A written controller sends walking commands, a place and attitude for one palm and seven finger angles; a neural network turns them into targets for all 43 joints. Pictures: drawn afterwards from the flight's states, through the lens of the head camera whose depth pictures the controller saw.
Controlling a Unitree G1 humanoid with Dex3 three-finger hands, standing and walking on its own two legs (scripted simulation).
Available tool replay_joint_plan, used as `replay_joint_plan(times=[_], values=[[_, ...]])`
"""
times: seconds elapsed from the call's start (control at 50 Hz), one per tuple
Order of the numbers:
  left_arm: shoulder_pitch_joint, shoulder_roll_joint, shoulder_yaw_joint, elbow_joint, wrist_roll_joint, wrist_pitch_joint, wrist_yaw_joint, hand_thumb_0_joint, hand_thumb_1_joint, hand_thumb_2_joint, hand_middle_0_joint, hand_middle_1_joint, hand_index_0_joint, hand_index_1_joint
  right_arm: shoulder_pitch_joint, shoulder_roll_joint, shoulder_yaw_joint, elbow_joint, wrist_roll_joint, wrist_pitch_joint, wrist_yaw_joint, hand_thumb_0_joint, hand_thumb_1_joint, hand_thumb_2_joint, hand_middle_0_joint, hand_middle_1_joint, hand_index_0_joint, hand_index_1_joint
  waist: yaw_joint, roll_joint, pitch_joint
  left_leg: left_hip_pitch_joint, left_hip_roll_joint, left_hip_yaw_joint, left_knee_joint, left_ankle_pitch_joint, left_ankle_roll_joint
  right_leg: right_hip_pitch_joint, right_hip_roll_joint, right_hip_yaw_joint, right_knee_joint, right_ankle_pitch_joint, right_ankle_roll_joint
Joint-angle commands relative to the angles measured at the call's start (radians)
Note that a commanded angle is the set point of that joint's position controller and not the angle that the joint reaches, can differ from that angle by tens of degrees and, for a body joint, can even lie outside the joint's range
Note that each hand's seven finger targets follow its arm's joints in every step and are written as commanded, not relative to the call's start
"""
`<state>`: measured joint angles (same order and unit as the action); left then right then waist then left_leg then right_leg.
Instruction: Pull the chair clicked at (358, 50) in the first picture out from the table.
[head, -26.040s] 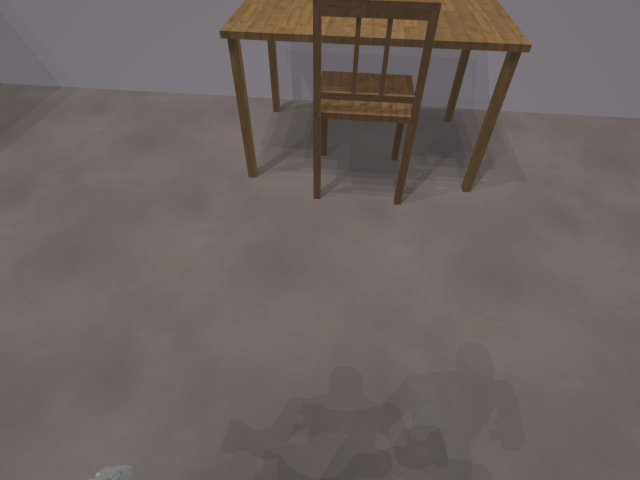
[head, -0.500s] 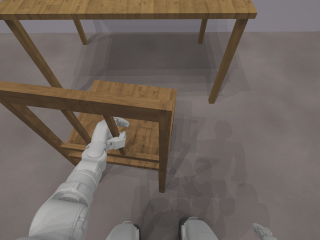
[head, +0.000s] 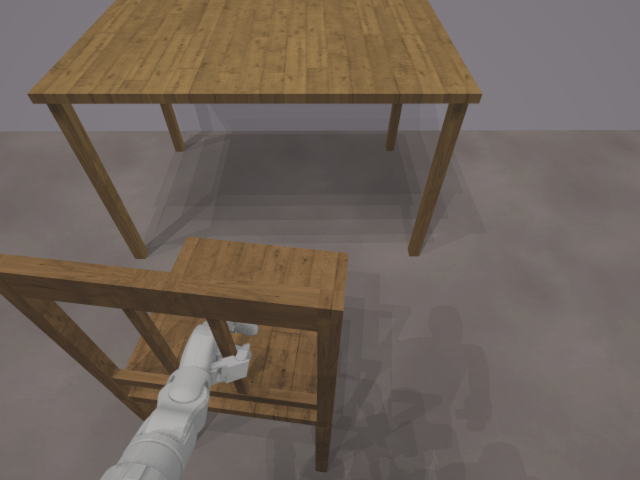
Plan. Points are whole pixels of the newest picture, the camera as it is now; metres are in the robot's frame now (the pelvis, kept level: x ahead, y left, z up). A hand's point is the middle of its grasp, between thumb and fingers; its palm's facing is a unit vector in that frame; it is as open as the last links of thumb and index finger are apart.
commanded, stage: stop walking, hand still on the chair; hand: left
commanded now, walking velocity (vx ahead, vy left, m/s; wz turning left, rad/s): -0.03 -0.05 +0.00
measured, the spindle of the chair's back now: (160, 348) +0.31 +0.26 -0.08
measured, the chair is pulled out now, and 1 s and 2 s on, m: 0.60 0.63 0.63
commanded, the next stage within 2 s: open the thumb and straighten the fingers in 0.52 s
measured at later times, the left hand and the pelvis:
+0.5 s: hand (239, 385) +0.25 +0.12 -0.06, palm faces +0.01 -0.98 -0.19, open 5.2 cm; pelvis -0.01 -0.01 +0.01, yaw -2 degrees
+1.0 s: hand (233, 381) +0.26 +0.14 -0.07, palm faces -0.01 -0.98 -0.17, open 11.7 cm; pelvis +0.00 +0.00 -0.02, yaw +2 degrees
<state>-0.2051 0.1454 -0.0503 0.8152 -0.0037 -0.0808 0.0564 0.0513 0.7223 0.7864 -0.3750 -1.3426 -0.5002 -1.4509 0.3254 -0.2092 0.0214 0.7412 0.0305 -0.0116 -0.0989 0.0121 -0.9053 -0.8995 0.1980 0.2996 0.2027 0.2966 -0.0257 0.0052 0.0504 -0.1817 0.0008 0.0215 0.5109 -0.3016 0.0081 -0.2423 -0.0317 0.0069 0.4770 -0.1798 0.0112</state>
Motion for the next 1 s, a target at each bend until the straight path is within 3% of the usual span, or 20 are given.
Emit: replay_joint_plan(times=[0.0, 0.02, 0.04, 0.12, 0.22, 0.3, 0.4, 0.46, 0.6, 0.62, 0.64, 0.66, 0.68, 0.72, 0.76, 0.8, 0.82, 0.84, 0.94, 0.98], values=[[-0.320, 0.100, 0.010, -0.268, 0.006, -0.097, 0.009, 0.000, 0.900, 0.900, -0.500, -1.450, -0.500, -1.450, -0.121, -0.135, -0.047, -0.128, -0.012, -0.072, 0.002, 0.000, -0.900, -0.900, 0.200, 0.300, 0.200, 0.300, -0.011, 0.121, -0.213, 0.104, 0.140, -0.101, -0.110, 0.416, 0.013, 0.083, -0.086, 0.064, -0.039, 0.316, -0.041], [-0.264, 0.113, 0.025, -0.224, 0.003, -0.091, 0.018, 0.000, 0.900, 0.900, -0.500, -1.450, -0.500, -1.450, -0.100, -0.145, -0.052, -0.113, -0.006, -0.068, 0.000, 0.000, -0.900, -0.900, 0.200, 0.300, 0.200, 0.300, -0.001, 0.069, -0.242, 0.102, 0.149, -0.105, -0.112, 0.402, 0.009, 0.117, -0.059, 0.061, -0.050, 0.263, -0.038], [-0.235, 0.128, 0.029, -0.226, -0.003, -0.085, 0.023, 0.000, 0.900, 0.900, -0.500, -1.450, -0.500, -1.450, -0.098, -0.159, -0.061, -0.108, -0.002, -0.066, -0.001, 0.000, -0.900, -0.900, 0.200, 0.300, 0.200, 0.300, -0.002, 0.064, -0.231, 0.121, 0.144, -0.088, -0.105, 0.428, 0.008, 0.108, -0.056, 0.072, -0.057, 0.293, -0.040], [-0.208, 0.146, 0.054, -0.269, -0.006, -0.086, 0.032, 0.000, 0.900, 0.900, -0.500, -1.450, -0.500, -1.450, -0.127, -0.141, -0.054, -0.130, -0.005, -0.056, -0.004, 0.000, -0.900, -0.900, 0.200, 0.300, 0.200, 0.300, 0.004, -0.029, -0.283, 0.129, 0.136, -0.067, -0.104, 0.374, 0.004, 0.154, -0.077, 0.084, -0.059, 0.339, -0.036], [-0.180, 0.147, 0.060, -0.271, -0.012, -0.069, 0.039, 0.000, 0.900, 0.900, -0.500, -1.450, -0.500, -1.450, -0.158, -0.125, -0.044, -0.148, -0.002, -0.034, -0.010, 0.000, -0.900, -0.900, 0.200, 0.300, 0.200, 0.300, 0.010, 0.012, -0.205, 0.085, 0.116, -0.050, -0.147, 0.163, 0.009, 0.092, -0.079, 0.111, -0.121, 0.136, -0.033], [-0.156, 0.155, 0.070, -0.279, -0.014, -0.059, 0.045, 0.000, 0.900, 0.900, -0.500, -1.450, -0.500, -1.450, -0.168, -0.121, -0.041, -0.161, 0.000, -0.021, -0.015, 0.000, -0.900, -0.900, 0.200, 0.300, 0.200, 0.300, 0.013, 0.014, -0.194, 0.077, 0.107, -0.044, -0.152, 0.113, 0.013, 0.080, -0.082, 0.123, -0.153, 0.075, -0.034], [-0.122, 0.147, 0.066, -0.277, -0.017, -0.048, 0.048, 0.000, 0.900, 0.900, -0.500, -1.450, -0.500, -1.450, -0.172, -0.117, -0.039, -0.174, 0.003, -0.008, -0.021, 0.000, -0.900, -0.900, 0.200, 0.300, 0.200, 0.300, 0.014, -0.024, -0.188, 0.082, 0.101, -0.040, -0.147, 0.112, 0.015, 0.069, -0.085, 0.123, -0.176, 0.054, -0.033], [-0.102, 0.146, 0.063, -0.288, -0.019, -0.048, 0.049, 0.000, 0.900, 0.900, -0.500, -1.450, -0.500, -1.450, -0.175, -0.120, -0.037, -0.174, 0.004, -0.004, -0.026, 0.000, -0.900, -0.900, 0.200, 0.300, 0.200, 0.300, 0.014, 0.016, -0.192, 0.086, 0.106, -0.044, -0.159, 0.136, 0.016, 0.073, -0.082, 0.111, -0.161, 0.079, -0.034], [-0.038, 0.153, 0.072, -0.329, -0.019, -0.055, 0.051, 0.000, 0.900, 0.900, -0.500, -1.450, -0.500, -1.450, -0.178, -0.122, -0.038, -0.183, 0.002, 0.001, -0.029, 0.000, -0.900, -0.900, 0.200, 0.300, 0.200, 0.300, 0.021, -0.018, -0.206, 0.093, 0.115, -0.058, -0.160, 0.201, 0.017, 0.089, -0.078, 0.096, -0.132, 0.147, -0.035], [0.055, 0.030, -0.013, -0.226, -0.075, 0.001, 0.015, 0.000, 0.779, 0.842, -0.500, -1.450, -0.500, -1.450, -0.192, -0.168, -0.041, -0.178, 0.033, -0.016, 0.009, 0.000, -0.900, -0.900, 0.200, 0.300, 0.200, 0.300, -0.051, -0.165, -0.112, -0.081, 0.069, -0.032, -0.134, 0.145, 0.007, 0.015, -0.038, -0.028, -0.062, 0.081, -0.029], [0.031, 0.055, 0.009, -0.243, -0.085, 0.008, 0.001, 0.000, 0.658, 0.783, -0.500, -1.450, -0.500, -1.450, -0.202, -0.181, -0.045, -0.180, 0.036, -0.020, 0.025, 0.000, -0.900, -0.900, 0.200, 0.300, 0.200, 0.300, -0.034, -0.197, -0.100, -0.133, 0.068, -0.033, -0.121, 0.106, 0.007, 0.004, -0.036, -0.025, -0.047, 0.048, -0.033], [-0.036, 0.103, 0.051, -0.352, -0.081, -0.006, -0.008, 0.000, 0.538, 0.725, -0.500, -1.450, -0.500, -1.450, -0.208, -0.179, -0.049, -0.192, 0.031, -0.031, 0.034, 0.000, -0.900, -0.900, 0.200, 0.300, 0.200, 0.300, -0.022, -0.165, -0.127, -0.147, 0.056, -0.024, -0.104, 0.087, 0.015, -0.002, -0.031, -0.018, -0.039, 0.034, -0.034], [-0.034, 0.153, 0.089, -0.414, -0.078, -0.015, -0.012, 0.000, 0.417, 0.667, -0.500, -1.450, -0.500, -1.450, -0.212, -0.175, -0.055, -0.202, 0.029, -0.044, 0.042, 0.000, -0.900, -0.900, 0.200, 0.300, 0.200, 0.300, -0.011, -0.038, -0.176, -0.137, 0.042, -0.014, -0.077, 0.073, 0.013, -0.007, -0.030, -0.007, -0.022, 0.012, -0.034], [0.009, 0.130, 0.055, -0.525, -0.058, -0.022, -0.017, 0.000, 0.175, 0.550, -0.500, -1.450, -0.500, -1.450, -0.198, -0.157, -0.051, -0.222, 0.019, -0.069, 0.057, 0.000, -0.900, -0.900, 0.200, 0.300, 0.200, 0.300, 0.002, 0.085, -0.263, -0.120, 0.028, -0.007, -0.039, 0.116, 0.006, -0.015, -0.026, -0.015, 0.012, 0.028, -0.040], [0.003, 0.111, 0.024, -0.560, -0.044, -0.005, -0.017, 0.000, -0.067, 0.433, -0.500, -1.450, -0.500, -1.450, -0.180, -0.156, -0.051, -0.222, 0.018, -0.077, 0.066, 0.000, -0.900, -0.900, 0.200, 0.300, 0.200, 0.300, -0.021, 0.066, -0.269, -0.133, 0.033, -0.020, -0.013, 0.129, 0.001, -0.055, -0.017, -0.025, 0.038, 0.027, -0.040], [0.028, 0.112, 0.035, -0.555, -0.041, 0.023, -0.013, 0.000, -0.308, 0.317, -0.500, -1.450, -0.500, -1.450, -0.174, -0.164, -0.054, -0.230, 0.015, -0.084, 0.071, 0.000, -0.900, -0.900, 0.200, 0.300, 0.200, 0.300, -0.017, 0.039, -0.280, -0.174, 0.032, -0.027, 0.014, 0.111, 0.001, -0.084, -0.012, -0.036, 0.070, 0.011, -0.038], [0.035, 0.102, 0.035, -0.544, -0.046, 0.042, -0.010, 0.000, -0.429, 0.258, -0.475, -1.378, -0.475, -1.378, -0.177, -0.165, -0.053, -0.236, 0.017, -0.086, 0.071, 0.000, -0.900, -0.900, 0.200, 0.300, 0.200, 0.300, -0.020, 0.006, -0.272, -0.198, 0.030, -0.026, 0.026, 0.086, 0.003, -0.101, -0.011, -0.042, 0.078, -0.007, -0.033], [0.072, 0.129, 0.067, -0.528, -0.054, 0.063, -0.009, 0.000, -0.550, 0.200, -0.450, -1.305, -0.450, -1.305, -0.177, -0.174, -0.055, -0.241, 0.017, -0.086, 0.070, 0.000, -0.900, -0.900, 0.200, 0.300, 0.200, 0.300, -0.013, -0.027, -0.276, -0.221, 0.030, -0.030, 0.033, 0.073, 0.005, -0.098, -0.008, -0.040, 0.086, -0.016, -0.032], [0.044, 0.056, -0.001, -0.650, -0.065, 0.108, -0.015, 0.000, -0.550, 0.200, -0.325, -0.942, -0.325, -0.942, -0.171, -0.172, -0.056, -0.274, 0.015, -0.108, 0.057, 0.000, -0.900, -0.900, 0.200, 0.300, 0.200, 0.300, -0.026, -0.027, -0.356, -0.214, 0.027, -0.039, 0.096, 0.144, 0.000, -0.136, -0.006, -0.055, 0.157, 0.037, -0.028], [0.055, 0.057, -0.003, -0.683, -0.064, 0.116, -0.015, 0.000, -0.550, 0.200, -0.275, -0.798, -0.275, -0.798, -0.158, -0.175, -0.058, -0.274, 0.011, -0.116, 0.052, 0.000, -0.900, -0.900, 0.200, 0.300, 0.200, 0.300, -0.026, -0.009, -0.372, -0.209, 0.027, -0.042, 0.124, 0.185, -0.003, -0.153, -0.007, -0.061, 0.184, 0.068, -0.026]])
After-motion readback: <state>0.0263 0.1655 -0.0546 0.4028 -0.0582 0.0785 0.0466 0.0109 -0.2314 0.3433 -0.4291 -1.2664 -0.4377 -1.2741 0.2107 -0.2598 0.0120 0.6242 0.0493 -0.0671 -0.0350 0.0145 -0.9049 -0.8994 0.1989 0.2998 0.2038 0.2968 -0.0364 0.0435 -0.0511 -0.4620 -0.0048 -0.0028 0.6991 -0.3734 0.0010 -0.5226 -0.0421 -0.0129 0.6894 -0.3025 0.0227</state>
